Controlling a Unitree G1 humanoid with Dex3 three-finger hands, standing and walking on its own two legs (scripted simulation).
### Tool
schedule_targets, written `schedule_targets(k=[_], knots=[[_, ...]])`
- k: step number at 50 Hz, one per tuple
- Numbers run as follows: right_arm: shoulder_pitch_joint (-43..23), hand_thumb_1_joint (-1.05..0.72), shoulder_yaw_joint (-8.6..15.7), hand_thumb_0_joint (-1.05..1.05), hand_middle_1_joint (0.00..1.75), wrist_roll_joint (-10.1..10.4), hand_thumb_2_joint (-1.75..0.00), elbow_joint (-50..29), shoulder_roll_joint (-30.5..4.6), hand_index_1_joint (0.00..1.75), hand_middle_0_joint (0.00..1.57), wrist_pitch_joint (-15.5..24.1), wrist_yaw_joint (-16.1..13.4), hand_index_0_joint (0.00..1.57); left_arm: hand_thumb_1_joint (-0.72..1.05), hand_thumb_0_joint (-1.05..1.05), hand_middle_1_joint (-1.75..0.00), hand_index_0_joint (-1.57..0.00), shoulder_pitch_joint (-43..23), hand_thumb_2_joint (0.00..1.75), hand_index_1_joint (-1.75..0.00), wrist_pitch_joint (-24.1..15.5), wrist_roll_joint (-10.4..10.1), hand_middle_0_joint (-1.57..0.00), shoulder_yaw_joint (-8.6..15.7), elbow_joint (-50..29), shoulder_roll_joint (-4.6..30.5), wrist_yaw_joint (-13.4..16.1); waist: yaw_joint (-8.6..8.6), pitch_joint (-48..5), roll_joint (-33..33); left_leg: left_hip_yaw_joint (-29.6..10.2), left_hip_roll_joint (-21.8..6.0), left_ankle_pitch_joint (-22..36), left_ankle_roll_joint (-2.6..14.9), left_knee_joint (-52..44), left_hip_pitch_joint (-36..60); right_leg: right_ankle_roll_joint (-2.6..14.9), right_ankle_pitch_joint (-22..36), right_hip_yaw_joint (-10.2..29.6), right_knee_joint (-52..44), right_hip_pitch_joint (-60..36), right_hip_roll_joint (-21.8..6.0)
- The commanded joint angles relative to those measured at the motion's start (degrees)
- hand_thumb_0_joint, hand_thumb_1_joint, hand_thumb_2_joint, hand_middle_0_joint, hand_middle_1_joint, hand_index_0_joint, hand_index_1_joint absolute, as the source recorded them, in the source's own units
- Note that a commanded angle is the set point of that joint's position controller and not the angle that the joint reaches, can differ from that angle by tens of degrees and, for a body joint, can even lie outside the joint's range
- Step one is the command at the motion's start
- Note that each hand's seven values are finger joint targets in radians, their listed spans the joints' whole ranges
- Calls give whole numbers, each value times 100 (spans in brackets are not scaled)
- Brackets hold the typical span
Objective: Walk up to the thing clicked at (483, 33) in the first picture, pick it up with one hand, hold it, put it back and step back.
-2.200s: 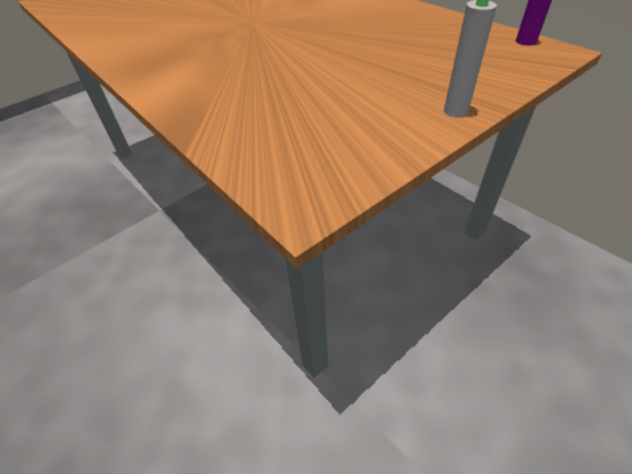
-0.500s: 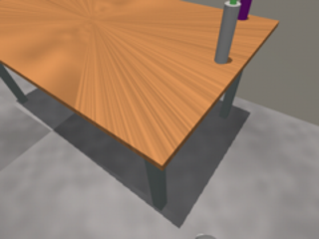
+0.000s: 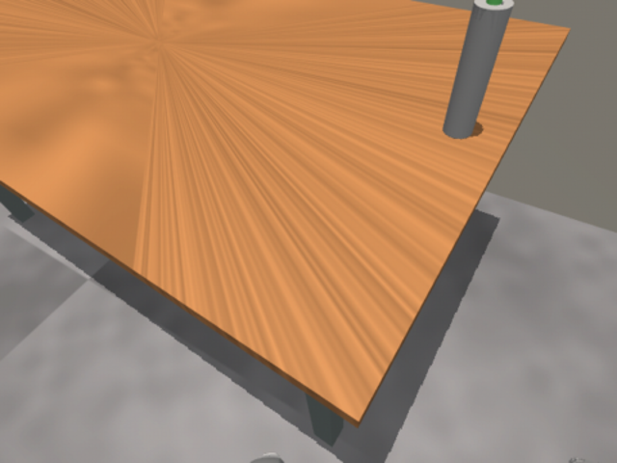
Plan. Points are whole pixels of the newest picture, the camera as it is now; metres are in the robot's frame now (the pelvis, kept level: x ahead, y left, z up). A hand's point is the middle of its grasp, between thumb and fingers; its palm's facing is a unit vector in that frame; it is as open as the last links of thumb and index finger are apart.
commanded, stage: walk up
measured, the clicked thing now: (476, 62) +0.70 -0.25 +0.14
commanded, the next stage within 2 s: stand in 1.88 s
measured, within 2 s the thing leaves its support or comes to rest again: neither
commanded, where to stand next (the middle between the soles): +0.08 -0.01 m, yaw -2 degrees
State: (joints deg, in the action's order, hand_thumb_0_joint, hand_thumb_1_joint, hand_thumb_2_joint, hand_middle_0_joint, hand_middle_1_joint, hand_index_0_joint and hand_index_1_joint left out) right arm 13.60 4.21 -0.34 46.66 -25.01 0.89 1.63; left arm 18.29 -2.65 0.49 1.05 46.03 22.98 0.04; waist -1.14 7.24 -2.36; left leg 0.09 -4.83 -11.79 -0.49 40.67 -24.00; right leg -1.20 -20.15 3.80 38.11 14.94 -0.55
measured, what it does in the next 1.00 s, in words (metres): steps on the spot: left foot, then right foot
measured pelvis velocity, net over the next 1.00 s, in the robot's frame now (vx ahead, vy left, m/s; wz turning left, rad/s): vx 0.00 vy -0.01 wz -0.07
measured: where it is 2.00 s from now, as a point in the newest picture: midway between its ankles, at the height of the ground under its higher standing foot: outside the picture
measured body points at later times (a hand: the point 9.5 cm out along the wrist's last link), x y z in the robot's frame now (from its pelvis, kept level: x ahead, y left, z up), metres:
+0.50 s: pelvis +0.00 +0.00 -0.01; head +0.04 -0.01 +0.44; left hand +0.09 +0.33 -0.12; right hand +0.06 -0.33 -0.12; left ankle +0.07 +0.14 -0.70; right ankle -0.02 -0.11 -0.72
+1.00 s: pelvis +0.00 -0.01 +0.01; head +0.00 -0.02 +0.46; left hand +0.12 +0.27 -0.11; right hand +0.04 -0.33 -0.11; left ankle +0.02 +0.13 -0.72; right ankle +0.00 -0.12 -0.72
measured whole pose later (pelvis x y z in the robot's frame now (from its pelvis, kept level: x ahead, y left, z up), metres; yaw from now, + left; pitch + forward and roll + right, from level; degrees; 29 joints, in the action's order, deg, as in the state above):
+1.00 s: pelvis +0.00 -0.01 +0.01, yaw -4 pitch -3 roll +0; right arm 11.6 0.0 -0.2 58.2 -22.3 1.8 0.5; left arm 7.4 -0.4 0.7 0.9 56.8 19.8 -1.4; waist 1.0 2.3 -0.3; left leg -1.8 -1.1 -16.2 -1.2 31.9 -13.2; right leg 1.3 -16.8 -2.3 32.5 13.2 -0.2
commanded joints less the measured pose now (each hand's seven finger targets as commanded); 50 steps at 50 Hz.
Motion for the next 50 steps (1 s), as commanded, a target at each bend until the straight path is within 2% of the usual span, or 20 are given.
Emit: schedule_targets(k=[1, 2, 4, 7, 17, 20, 21, 22, 23, 24, 27, 29, 32, 34, 35, 36, 41, 43, 45, 50], knots=[[947, -90, 393, 0, 30, -115, -90, -34, -1237, 30, 20, 188, -188, 20, 90, 0, -30, -20, -166, 90, -30, 106, -99, -20, 258, -541, 892, 138, 457, -916, -367, -883, -550, 1121, 328, -1408, 2010, 510, 487, 145, 1056, 1462, 69], [643, -90, 407, 0, 30, -109, -90, -199, -1515, 30, 20, 213, -201, 20, 90, 0, -30, -20, 113, 90, -30, 188, -156, -20, 226, -458, 808, 168, 237, -957, -954, -2505, -1800, 705, 905, -2042, 1604, 321, -1237, 75, 1865, 1482, 520], [-151, -90, 423, 0, 30, -44, -90, -330, -1646, 30, 20, 178, -217, 20, 90, 0, -30, -20, 296, 90, -30, 299, -105, -20, 300, -95, 1249, 246, 89, -770, -860, -2726, -2039, -426, 1579, -2138, 835, 332, -1415, 474, 2644, 1141, 128], [-239, -90, 329, 0, 30, -74, -90, -316, -1464, 30, 20, 205, -268, 20, 90, 0, -30, -20, 219, 90, -30, 320, -81, -20, 435, 109, 1319, 126, 61, -609, -1144, -1378, -1192, 38, 1083, -1825, 742, 337, -984, 428, 2672, 1279, 153], [-13, -90, 345, 0, 30, -96, -90, -363, -1513, 30, 20, 150, -311, 20, 90, 0, -30, -20, -17, 90, -30, 331, 89, -20, 515, 211, 1106, -34, 207, -1030, -849, -1165, -1424, 870, 1375, -1228, 1159, 212, -1013, -396, 970, 735, 12], [-423, -90, 201, 0, 30, -24, -90, -424, -1276, 30, 20, 57, -288, 20, 90, 0, -30, -20, 498, 90, -30, 236, 142, -20, 593, 456, 1004, -9, -225, -1088, -478, -576, -1061, 1118, 940, -220, 390, 385, 170, -503, -831, -505, 136], [-363, -90, 105, 0, 30, 37, -90, -450, -938, 30, 20, 19, -287, 20, 90, 0, -30, -20, 419, 90, -30, 195, 196, -20, 689, 404, 1318, 19, -239, -837, 554, -138, -557, 528, 551, 684, -195, 535, 146, 677, -1453, -481, -449], [-348, -90, -2, 0, 30, 86, -90, -486, -575, 30, 20, -12, -330, 20, 90, 0, -30, -20, -67, 90, -30, 165, 241, -20, 735, 154, 1695, 17, -52, -419, 1661, 287, 279, -1676, 185, 1148, -1176, 1022, 311, 2412, -1922, -322, -1437], [-593, -90, 120, 0, 30, 71, -90, -376, -948, 30, 20, -35, -430, 20, 90, 0, -30, -20, -439, 90, -30, 174, 260, -20, 719, -22, 1936, 3, -153, -329, 1290, -369, 288, -2319, 201, 1649, -563, 1600, 501, 2626, -1856, 543, -1917], [-385, -90, 176, 0, 30, 43, -90, -214, -1102, 30, 20, 4, -430, 20, 90, 0, -30, -20, -696, 90, -30, 192, 208, -20, 695, -65, 1854, -11, -18, -330, 1327, -350, 188, -2258, 211, 1750, -49, 1748, 689, 2419, -1645, 934, -1940], [-86, -90, 67, 0, 30, 146, -90, 97, -916, 30, 20, 110, -345, 20, 90, 0, -30, -20, -749, 90, -30, 117, 157, -20, 547, -25, 1231, 29, 127, -581, 1167, -178, 390, -1606, 211, 1163, -104, 1268, 2546, 907, -992, -89, -1102], [-170, -90, -18, 0, 30, 126, -90, 134, -853, 30, 20, 146, -339, 20, 90, 0, -30, -20, -499, 90, -30, 98, 149, -20, 546, 54, 1325, 31, -47, -757, 1388, -11, 373, -1553, 142, 527, -54, 1253, 2817, 986, -891, -497, -1082], [284, -90, -40, 0, 30, 40, -90, 408, -787, 30, 20, 290, -336, 20, 90, 0, -30, -20, -886, 90, -30, 158, 36, -20, 512, -21, 1311, -6, 232, -973, 1173, 157, 486, -287, 184, -1317, 1163, 1029, 2908, 578, -191, -224, -1003], [513, -90, 90, 0, 30, -95, -90, 487, -1252, 30, 20, 394, -364, 20, 90, 0, -30, -20, -968, 90, -30, 155, -69, -20, 364, -147, 816, -5, 270, -1308, -38, -1784, -684, 1577, 692, -1754, 2161, 413, 1840, 49, 930, 694, -358], [136, -90, 96, 0, 30, -73, -90, 363, -1449, 30, 20, 417, -341, 20, 90, 0, -30, -20, -780, 90, -30, 200, -87, -20, 340, -25, 736, 17, 52, -1141, -351, -2687, -1436, 1566, 1309, -1784, 2142, 250, -594, -235, 780, 1136, -34], [-129, -90, 142, 0, 30, -24, -90, 346, -1668, 30, 20, 394, -307, 20, 90, 0, -30, -20, -742, 90, -30, 197, -36, -20, 412, 156, 1037, 66, 36, -952, -504, -2833, -1720, 1327, 1740, -1696, 1532, 300, -1147, -71, 753, 690, -223], [-474, -90, -158, 0, 30, 85, -90, 411, -856, 30, 20, 301, -256, 20, 90, 0, -30, -20, -861, 90, -30, 35, 8, -20, 453, 434, 1209, -5, -77, -801, 25, -547, 38, 1063, 242, -832, 423, 655, 1641, 535, -1134, -791, -633], [-283, -90, -169, 0, 30, 55, -90, 582, -762, 30, 20, 214, -220, 20, 90, 0, -30, -20, -1185, 90, -30, 39, 17, -20, 417, 460, 1302, -14, 148, -715, 103, -410, 261, -696, 242, -992, 714, 936, 0, 937, -1489, -119, -1128], [-289, -90, -127, 0, 30, -6, -90, 709, -851, 30, 20, 191, -194, 20, 90, 0, -30, -20, -1488, 90, -30, 93, 25, -20, 364, 447, 1154, -55, 206, -383, 153, -596, 189, -1164, 311, -1460, 1008, 701, -1026, 710, -1692, 434, -849], [-366, -90, -235, 0, 30, -4, -90, 875, -740, 30, 20, 235, -149, 20, 90, 0, -30, -20, -1618, 90, -30, 24, 38, -20, 351, 709, 1101, -57, 124, -531, 635, -558, 138, -169, 262, -1519, 903, 556, -97, 548, -1964, -260, -763]])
